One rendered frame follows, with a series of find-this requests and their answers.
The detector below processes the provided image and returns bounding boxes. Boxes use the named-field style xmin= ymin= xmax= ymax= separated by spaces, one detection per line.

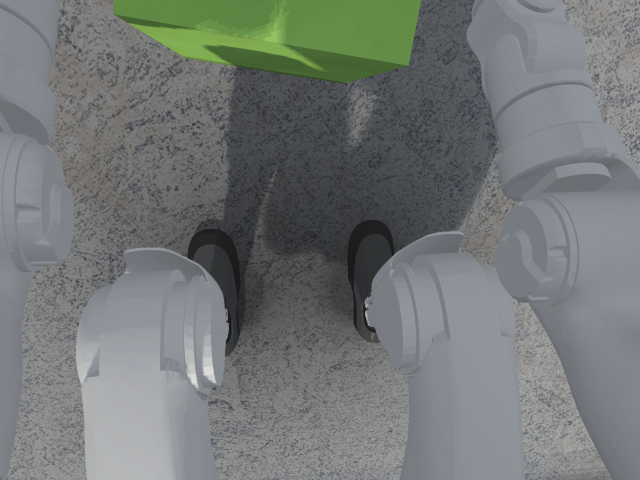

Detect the robot right forearm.
xmin=466 ymin=0 xmax=640 ymax=202

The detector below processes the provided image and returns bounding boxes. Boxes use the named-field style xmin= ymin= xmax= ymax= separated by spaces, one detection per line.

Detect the right robot thigh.
xmin=380 ymin=252 xmax=525 ymax=480

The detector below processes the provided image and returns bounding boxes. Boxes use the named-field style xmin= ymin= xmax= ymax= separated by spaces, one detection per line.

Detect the carton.
xmin=114 ymin=0 xmax=421 ymax=84

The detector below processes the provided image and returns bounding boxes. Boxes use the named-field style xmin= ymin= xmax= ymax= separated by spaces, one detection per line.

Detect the robot left upper arm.
xmin=0 ymin=132 xmax=74 ymax=480

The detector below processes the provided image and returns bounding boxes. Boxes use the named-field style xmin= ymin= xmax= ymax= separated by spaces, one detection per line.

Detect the robot right shin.
xmin=365 ymin=231 xmax=516 ymax=351

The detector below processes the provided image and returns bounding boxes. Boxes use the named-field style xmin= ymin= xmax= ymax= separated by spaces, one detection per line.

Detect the robot left forearm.
xmin=0 ymin=0 xmax=59 ymax=145

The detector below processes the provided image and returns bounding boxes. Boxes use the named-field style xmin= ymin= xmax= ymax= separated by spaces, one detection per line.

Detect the robot right upper arm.
xmin=494 ymin=190 xmax=640 ymax=480

